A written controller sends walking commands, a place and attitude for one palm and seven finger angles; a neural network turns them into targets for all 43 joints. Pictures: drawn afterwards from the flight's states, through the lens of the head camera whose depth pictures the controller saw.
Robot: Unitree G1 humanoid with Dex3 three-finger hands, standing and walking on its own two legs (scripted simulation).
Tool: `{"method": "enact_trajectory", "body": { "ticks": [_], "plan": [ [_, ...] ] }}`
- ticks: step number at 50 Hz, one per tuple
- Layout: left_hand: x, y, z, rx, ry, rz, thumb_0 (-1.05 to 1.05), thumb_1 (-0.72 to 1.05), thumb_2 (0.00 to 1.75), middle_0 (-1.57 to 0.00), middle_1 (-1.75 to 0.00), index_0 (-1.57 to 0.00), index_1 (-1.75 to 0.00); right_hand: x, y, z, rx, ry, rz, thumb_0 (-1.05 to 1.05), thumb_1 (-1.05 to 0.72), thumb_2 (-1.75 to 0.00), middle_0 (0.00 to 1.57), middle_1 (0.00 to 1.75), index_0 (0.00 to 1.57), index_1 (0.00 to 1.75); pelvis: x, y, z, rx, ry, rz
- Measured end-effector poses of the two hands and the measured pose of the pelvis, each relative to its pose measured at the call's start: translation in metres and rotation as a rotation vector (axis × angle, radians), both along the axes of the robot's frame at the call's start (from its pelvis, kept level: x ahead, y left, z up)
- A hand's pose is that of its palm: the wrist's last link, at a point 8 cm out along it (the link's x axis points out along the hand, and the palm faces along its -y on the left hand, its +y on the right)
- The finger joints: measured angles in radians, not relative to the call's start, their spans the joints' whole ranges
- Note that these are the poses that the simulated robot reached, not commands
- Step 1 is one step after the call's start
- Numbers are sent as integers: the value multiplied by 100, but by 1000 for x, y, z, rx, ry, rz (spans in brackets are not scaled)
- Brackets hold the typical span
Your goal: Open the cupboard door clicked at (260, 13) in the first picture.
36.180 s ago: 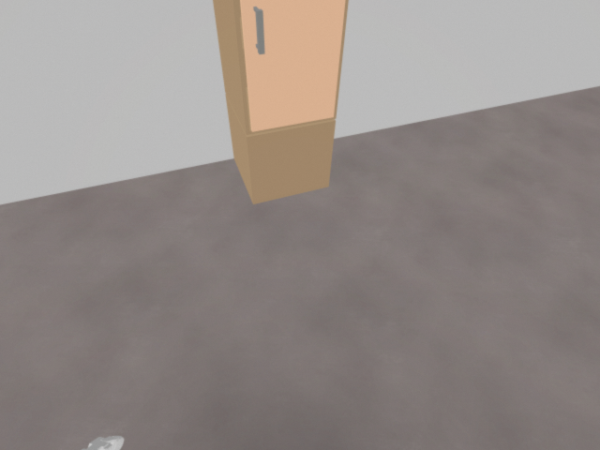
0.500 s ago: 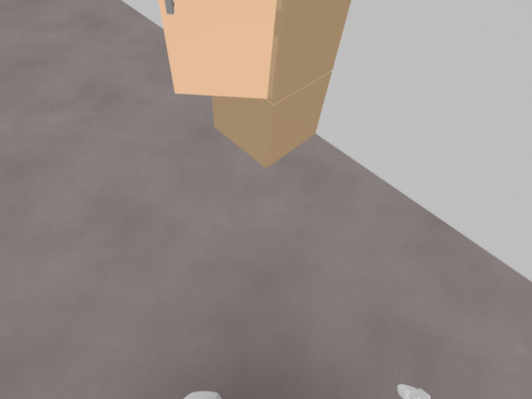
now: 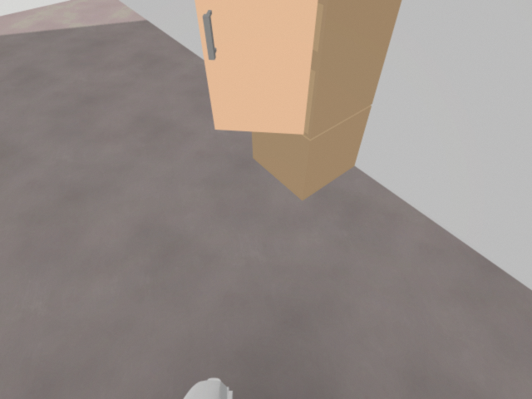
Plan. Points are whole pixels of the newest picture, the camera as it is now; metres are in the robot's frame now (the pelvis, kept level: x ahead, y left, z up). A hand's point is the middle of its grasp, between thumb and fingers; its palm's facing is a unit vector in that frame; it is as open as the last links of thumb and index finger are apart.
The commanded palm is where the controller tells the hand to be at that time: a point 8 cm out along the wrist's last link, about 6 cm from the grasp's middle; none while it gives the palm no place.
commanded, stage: take the last steps up to it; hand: left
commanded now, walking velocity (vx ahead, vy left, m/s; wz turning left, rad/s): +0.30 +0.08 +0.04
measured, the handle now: (210, 35) +1.10 +0.25 +0.03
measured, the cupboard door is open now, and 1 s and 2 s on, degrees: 46 46 46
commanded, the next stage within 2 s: come to a stop and stand still in 1.22 s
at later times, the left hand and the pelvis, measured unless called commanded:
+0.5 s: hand (152, 325) +0.27 +0.24 -0.16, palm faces +0.00 -0.98 -0.20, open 7.4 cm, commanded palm none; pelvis +0.16 +0.06 +0.00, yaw -1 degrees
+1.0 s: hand (167, 315) +0.30 +0.23 -0.19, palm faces +0.08 -0.99 -0.15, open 7.3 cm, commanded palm none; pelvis +0.36 +0.06 -0.02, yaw -2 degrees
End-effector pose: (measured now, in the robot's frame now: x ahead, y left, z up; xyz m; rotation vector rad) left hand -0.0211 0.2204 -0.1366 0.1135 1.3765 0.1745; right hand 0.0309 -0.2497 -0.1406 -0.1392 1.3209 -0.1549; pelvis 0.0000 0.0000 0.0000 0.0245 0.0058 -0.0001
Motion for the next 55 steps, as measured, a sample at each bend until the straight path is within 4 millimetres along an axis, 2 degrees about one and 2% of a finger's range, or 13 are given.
{"method": "enact_trajectory", "body": {
  "ticks": [7, 9, 11, 14, 20, 26, 31, 33, 36, 42, 49, 52, 55],
  "plan": [
    [-8, 23, -24, -58, 141, 93, 0, 90, 90, -20, -30, -20, -30, 91, 40, -6, -34, -64, 103, 1, -91, -90, 20, 30, 20, 30, 53, 38, -17, -17, 3, 29],
    [-1, 36, -34, -65, 180, 93, 1, 90, 90, -20, -30, -20, -30, 114, 54, -10, -49, -111, 107, 1, -91, -90, 20, 30, 20, 30, 66, 49, -26, -23, -4, 27],
    [19, 49, -36, -56, 188, 70, 1, 90, 90, -20, -30, -20, -30, 126, 68, -8, -47, -142, 92, 1, -91, -90, 20, 30, 20, 30, 76, 55, -25, -18, -17, 8],
    [68, 66, -31, -34, 122, 31, 1, 91, 90, -20, -30, -19, -30, 131, 82, -2, -37, -150, 51, 0, -92, -90, 20, 30, 20, 30, 92, 61, -17, -19, -20, -7],
    [190, 81, -8, 3, -104, -36, 1, 91, 90, -20, -30, -19, -30, 120, 82, -1, -30, -58, -3, 0, -94, -90, 20, 30, 20, 30, 127, 67, -5, -10, -18, -18],
    [296, 68, 9, 27, -245, -116, 0, 91, 90, -20, -30, -19, -30, 106, 81, -12, 22, 76, -70, 0, -92, -90, 20, 30, 20, 30, 172, 56, -6, 8, -15, -29],
    [358, 45, 3, 45, -305, -163, 0, 91, 90, -20, -30, -19, -30, 113, 71, -30, 60, 166, -116, 1, -91, -90, 20, 30, 20, 30, 215, 35, -20, 8, -17, -41],
    [364, 37, 2, 38, -299, -151, 0, 91, 90, -20, -30, -19, -30, 128, 65, -30, 63, 184, -113, 1, -91, -90, 20, 30, 20, 30, 227, 31, -19, -9, -23, -29],
    [357, 29, 0, 22, -243, -111, 0, 91, 90, -20, -30, -19, -30, 166, 56, -22, 46, 156, -94, 1, -91, -90, 20, 30, 20, 30, 246, 28, -12, -19, -21, -22],
    [334, 43, -3, 31, -99, -28, -1, 95, 90, -20, -30, -20, -30, 269, 48, -4, 16, 12, -34, 1, -91, -90, 20, 30, 20, 30, 288, 28, -2, -24, -7, -15],
    [314, 56, -22, -32, 96, 40, 0, 92, 90, -20, -30, -20, -30, 394, 69, 2, -16, -162, 50, 1, -91, -90, 20, 30, 20, 30, 348, 54, -12, -40, -14, -26],
    [325, 65, -32, -48, 154, 30, 0, 92, 90, -20, -30, -20, -30, 427, 80, -1, -37, -221, 50, 1, -91, -90, 20, 30, 20, 30, 369, 65, -21, -31, -20, -40],
    [362, 71, -30, -42, 131, 1, 1, 91, 90, -20, -30, -19, -30, 433, 88, 0, -32, -203, 32, 0, -91, -90, 20, 30, 20, 30, 388, 68, -17, -19, -19, -47]
  ]
}}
